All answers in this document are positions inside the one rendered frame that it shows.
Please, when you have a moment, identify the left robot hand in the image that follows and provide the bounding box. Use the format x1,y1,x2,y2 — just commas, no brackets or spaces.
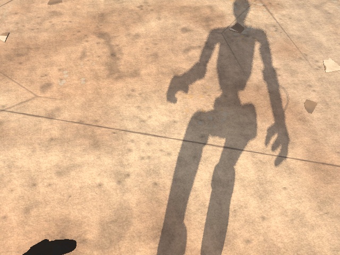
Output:
23,239,77,255

